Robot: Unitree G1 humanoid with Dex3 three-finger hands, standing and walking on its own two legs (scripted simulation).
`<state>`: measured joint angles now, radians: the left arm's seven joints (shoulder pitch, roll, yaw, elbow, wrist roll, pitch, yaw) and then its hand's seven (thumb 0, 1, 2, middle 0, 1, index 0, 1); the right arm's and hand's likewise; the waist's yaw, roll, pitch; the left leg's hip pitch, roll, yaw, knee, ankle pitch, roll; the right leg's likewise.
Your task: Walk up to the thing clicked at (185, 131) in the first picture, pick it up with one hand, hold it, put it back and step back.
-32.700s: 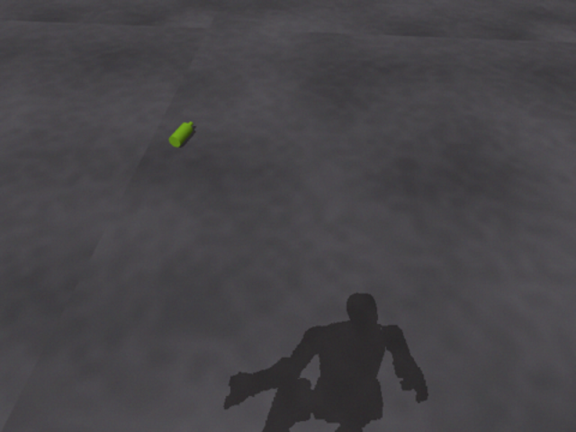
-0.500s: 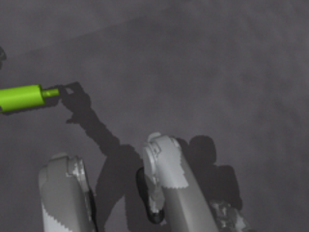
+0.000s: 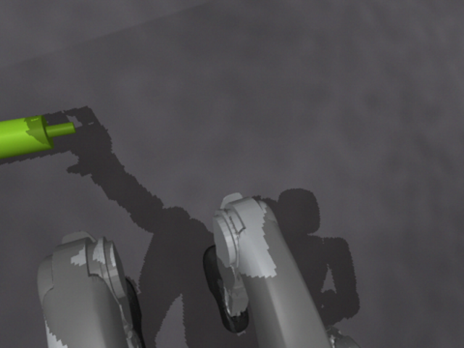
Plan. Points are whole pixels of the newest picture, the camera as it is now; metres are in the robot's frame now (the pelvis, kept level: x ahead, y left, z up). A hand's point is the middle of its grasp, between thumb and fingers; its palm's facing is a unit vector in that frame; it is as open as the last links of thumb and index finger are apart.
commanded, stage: home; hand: left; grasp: from above
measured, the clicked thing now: (21, 136) +0.53 +0.28 -0.30
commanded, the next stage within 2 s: none
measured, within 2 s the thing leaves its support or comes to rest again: neither
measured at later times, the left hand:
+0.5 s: hand out of the picture +0.33 +0.28 +0.06, palm faces -0.23 -0.67 -0.71, open 7.7 cm
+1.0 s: hand out of the picture +0.25 +0.22 +0.26, palm faces +0.18 -0.95 -0.26, open 7.4 cm
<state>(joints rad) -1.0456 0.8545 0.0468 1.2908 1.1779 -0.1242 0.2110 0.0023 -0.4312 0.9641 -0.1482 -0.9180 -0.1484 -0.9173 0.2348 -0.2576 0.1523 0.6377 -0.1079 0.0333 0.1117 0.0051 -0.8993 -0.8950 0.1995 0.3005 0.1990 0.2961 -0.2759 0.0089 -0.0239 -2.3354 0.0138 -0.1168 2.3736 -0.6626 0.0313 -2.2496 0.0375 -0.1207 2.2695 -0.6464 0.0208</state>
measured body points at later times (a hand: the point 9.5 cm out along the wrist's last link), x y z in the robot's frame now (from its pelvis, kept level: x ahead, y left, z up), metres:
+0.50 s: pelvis +0.01 +0.00 +0.17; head +0.17 +0.05 +0.59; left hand +0.34 +0.31 +0.10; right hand +0.21 -0.25 +0.06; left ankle +0.08 +0.12 -0.31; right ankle +0.11 -0.12 -0.31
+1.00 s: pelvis +0.07 +0.01 +0.34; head +0.13 +0.03 +0.78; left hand +0.23 +0.27 +0.28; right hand +0.26 -0.21 +0.26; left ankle +0.08 +0.12 -0.31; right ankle +0.11 -0.12 -0.31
